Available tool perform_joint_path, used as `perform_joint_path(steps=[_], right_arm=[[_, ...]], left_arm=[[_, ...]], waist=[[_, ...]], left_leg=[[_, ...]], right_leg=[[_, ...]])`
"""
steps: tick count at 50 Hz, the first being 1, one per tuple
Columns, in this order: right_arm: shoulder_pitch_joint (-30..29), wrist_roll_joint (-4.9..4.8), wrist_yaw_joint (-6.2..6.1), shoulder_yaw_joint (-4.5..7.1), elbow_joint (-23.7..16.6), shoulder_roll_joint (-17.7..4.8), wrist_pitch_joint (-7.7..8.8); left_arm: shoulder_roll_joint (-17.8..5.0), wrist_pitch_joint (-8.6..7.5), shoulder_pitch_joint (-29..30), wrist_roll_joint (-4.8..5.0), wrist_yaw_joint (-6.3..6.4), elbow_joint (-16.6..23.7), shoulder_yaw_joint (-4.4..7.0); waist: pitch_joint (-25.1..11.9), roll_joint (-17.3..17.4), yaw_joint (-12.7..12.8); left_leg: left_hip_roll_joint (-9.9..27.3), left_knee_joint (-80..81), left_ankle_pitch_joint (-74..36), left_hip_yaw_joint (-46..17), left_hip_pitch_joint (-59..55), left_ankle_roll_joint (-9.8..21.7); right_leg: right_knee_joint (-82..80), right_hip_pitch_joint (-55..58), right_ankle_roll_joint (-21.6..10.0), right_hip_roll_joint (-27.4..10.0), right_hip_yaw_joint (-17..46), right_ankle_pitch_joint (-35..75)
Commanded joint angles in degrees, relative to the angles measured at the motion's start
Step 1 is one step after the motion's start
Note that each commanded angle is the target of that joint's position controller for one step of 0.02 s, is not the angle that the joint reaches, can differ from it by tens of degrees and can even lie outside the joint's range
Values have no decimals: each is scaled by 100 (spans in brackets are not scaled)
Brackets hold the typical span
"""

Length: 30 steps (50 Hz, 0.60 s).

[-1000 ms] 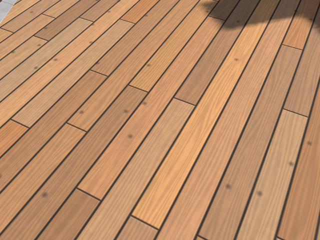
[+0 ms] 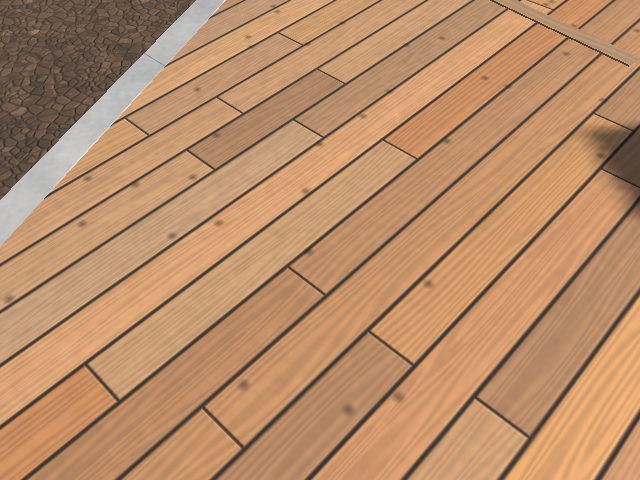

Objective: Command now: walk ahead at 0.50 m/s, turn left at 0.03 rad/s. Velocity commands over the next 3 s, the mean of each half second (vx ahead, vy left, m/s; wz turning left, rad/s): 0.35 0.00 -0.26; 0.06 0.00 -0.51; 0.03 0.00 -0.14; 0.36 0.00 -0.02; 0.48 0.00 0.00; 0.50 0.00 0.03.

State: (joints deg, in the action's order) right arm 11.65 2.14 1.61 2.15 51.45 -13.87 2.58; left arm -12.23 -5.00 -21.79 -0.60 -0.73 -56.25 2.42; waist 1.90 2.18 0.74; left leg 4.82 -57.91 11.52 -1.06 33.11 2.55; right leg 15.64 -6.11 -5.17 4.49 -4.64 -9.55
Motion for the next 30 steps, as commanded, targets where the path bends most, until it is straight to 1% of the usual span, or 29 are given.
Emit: perform_joint_path(steps=[1, 3, 4, 6, 7, 9, 10, 11, 12, 13, 14, 15, 16, 17, 18, 19, 20, 22, 23, 25, 27, 29, 30], right_arm=[[-341, -22, 34, -11, -377, -182, 3], [-748, -53, 44, -58, -494, -108, 16], [-915, -65, 44, -72, -538, -100, 20], [-1238, -71, 27, -73, -644, -139, 36], [-1335, -72, 18, -67, -692, -168, 50], [-1369, -78, -3, -41, -757, -253, 98], [-1202, -73, -30, -25, -722, -281, 142], [-805, -54, -71, 6, -598, -334, 202], [-59, -4, -132, 64, -349, -447, 296], [749, 122, -217, 163, -175, -795, 398], [1224, 235, -268, 308, -262, -1432, 385], [1163, -57, -233, 332, -306, -1331, 247], [771, -119, -214, 223, -385, -911, 204], [369, -117, -226, 118, -442, -536, 208], [151, -107, -265, 55, -463, -334, 201], [85, -131, -318, 33, -442, -275, 195], [49, -114, -336, 44, -448, -327, 198], [72, -117, -344, 79, -459, -443, 237], [48, -110, -349, 93, -467, -480, 241], [30, -94, -366, 101, -466, -493, 208], [45, -87, -376, 114, -456, -524, 153], [80, -79, -362, 152, -459, -638, 104], [132, -71, -346, 180, -455, -714, 72]], left_arm=[[-652, -97, -140, 26, 1, 183, 104], [-678, -100, -311, 29, 5, 120, 104], [-701, -101, -402, 24, 11, 86, 107], [-698, -80, -619, 11, 30, 5, 97], [-722, -63, -667, -4, 45, -18, 100], [-825, -31, -616, -36, 83, -21, 125], [-850, -12, -527, -55, 103, -18, 134], [-873, 6, -442, -51, 121, -12, 144], [-865, 21, -331, 2, 121, 11, 143], [-750, 2, -266, 94, 124, 152, 113], [-128, 16, -730, 311, 165, 390, -27], [-575, 113, -877, 230, 259, 328, 121], [-703, 204, -671, 124, 279, 280, 204], [-555, 244, -379, 57, 236, 314, 194], [-473, 311, -254, 1, 185, 328, 214], [-460, 407, -208, -77, 123, 366, 241], [-394, 502, -285, -108, 81, 359, 246], [-348, 625, -267, -97, 47, 452, 270], [-345, 673, -160, -99, 43, 523, 276], [-353, 753, 198, -121, 11, 717, 266], [-329, 802, 516, -130, -52, 886, 225], [-317, 824, 801, -119, -110, 1043, 182], [-354, 833, 918, -116, -127, 1117, 178]], waist=[[299, -545, -44], [303, -582, 76], [299, -592, 131], [323, -585, 245], [324, -597, 260], [297, -637, 197], [274, -644, 95], [123, -649, -65], [-246, -483, -382], [-894, -245, -640], [-1929, 850, -587], [-2435, 939, -550], [-1791, 376, -327], [-1103, 226, -211], [-684, 287, -85], [-473, 452, 24], [-469, 475, 112], [-596, 388, 230], [-573, 379, 258], [-442, 449, 237], [-398, 517, 179], [-404, 533, 92], [-423, 524, 36]], left_leg=[[131, 841, -646, 236, 289, -162], [58, 1493, -981, 354, 124, -181], [13, 1744, -1083, 402, 55, -176], [-83, 2097, -1110, 427, -35, -177], [-122, 2231, -1030, 404, -55, -164], [-199, 2473, -692, 340, -226, -94], [-287, 2646, -526, 313, -491, -49], [-428, 2887, -453, 321, -976, 8], [-537, 3404, -897, 378, -1917, 112], [122, 3297, -1878, -115, -3339, 285], [2051, 2924, -4128, -1846, -5191, 908], [2412, 3116, -5297, -2515, -4954, 1375], [2108, 3171, -5227, -1732, -4317, 1277], [1796, 3420, -4834, -1121, -3619, 1077], [1514, 3689, -4298, -701, -3054, 849], [1316, 3900, -3957, -417, -2638, 758], [1258, 3990, -3936, -196, -2381, 760], [1283, 4079, -3976, 79, -2203, 884], [1307, 4130, -3773, 203, -2128, 930], [1295, 4229, -3205, 420, -2073, 938], [1230, 4237, -2715, 669, -2028, 892], [1258, 4188, -2357, 844, -1956, 871], [1310, 4129, -2200, 869, -1993, 866]], right_leg=[[-1009, -221, -707, -1419, 984, 1136], [-975, -122, -629, -1374, 832, 1357], [-940, -17, -609, -1387, 790, 1454], [-760, 217, -616, -1461, 899, 1716], [-634, 369, -624, -1525, 982, 1872], [-347, 600, -608, -1656, 1160, 2196], [-58, 650, -534, -1648, 1190, 2699], [420, 689, -421, -1553, 1181, 3353], [1325, 559, -255, -1264, 1023, 3698], [2520, -271, -84, -950, 866, 2635], [4472, -1965, 178, -214, 286, -769], [5468, -2289, 178, 26, 496, -2523], [5760, -2435, 173, -297, 746, -2322], [5592, -2566, 232, -491, 703, -1986], [5329, -2506, 288, -650, 692, -1719], [5160, -2365, 362, -721, 663, -1492], [5218, -2174, 420, -653, 566, -1331], [5231, -2098, 479, -583, 499, -1106], [5133, -2166, 498, -610, 481, -989], [4658, -2339, 524, -708, 429, -699], [4038, -2212, 525, -763, 332, -414], [3461, -1898, 482, -744, 190, -307], [3258, -1789, 457, -711, 118, -374]])
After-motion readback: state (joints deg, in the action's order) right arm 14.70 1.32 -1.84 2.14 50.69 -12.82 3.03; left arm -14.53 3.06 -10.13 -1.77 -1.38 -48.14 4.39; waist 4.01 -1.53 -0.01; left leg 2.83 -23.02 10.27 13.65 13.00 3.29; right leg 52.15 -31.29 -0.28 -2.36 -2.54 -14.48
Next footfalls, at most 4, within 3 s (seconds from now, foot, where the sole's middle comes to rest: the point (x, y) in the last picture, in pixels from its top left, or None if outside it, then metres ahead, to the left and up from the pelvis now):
0.26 left None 0.30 0.13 -0.78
0.76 right None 0.25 -0.08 -0.78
1.20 left None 0.30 0.11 -0.78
2.12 left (390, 417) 0.64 -0.09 -0.78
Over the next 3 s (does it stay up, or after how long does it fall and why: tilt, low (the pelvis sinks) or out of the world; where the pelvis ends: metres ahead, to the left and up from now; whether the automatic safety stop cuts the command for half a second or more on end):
stays up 0.87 -0.33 0.00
